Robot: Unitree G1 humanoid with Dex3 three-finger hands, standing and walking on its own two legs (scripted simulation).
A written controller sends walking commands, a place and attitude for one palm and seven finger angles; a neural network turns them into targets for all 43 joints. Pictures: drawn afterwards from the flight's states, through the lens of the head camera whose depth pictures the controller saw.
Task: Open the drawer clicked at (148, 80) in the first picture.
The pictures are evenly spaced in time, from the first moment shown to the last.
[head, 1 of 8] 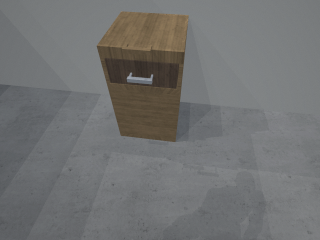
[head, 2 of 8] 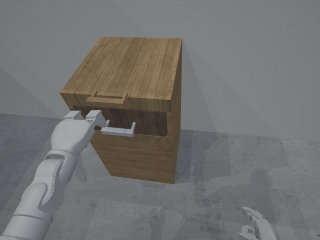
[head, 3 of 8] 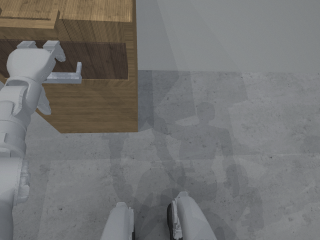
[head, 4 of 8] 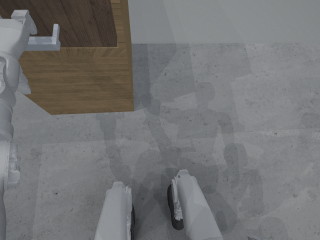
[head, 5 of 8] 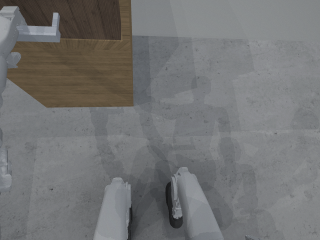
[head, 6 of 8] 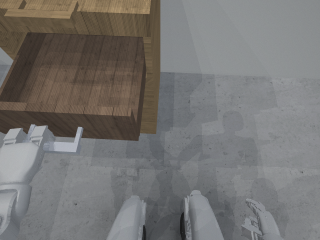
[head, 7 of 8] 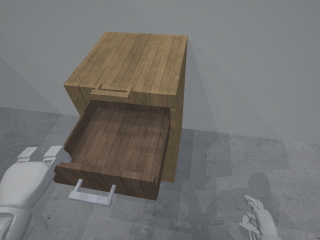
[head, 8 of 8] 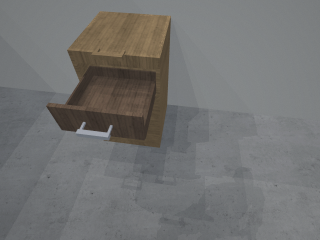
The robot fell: no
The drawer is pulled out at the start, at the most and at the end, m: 0.00 0.30 0.29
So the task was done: yes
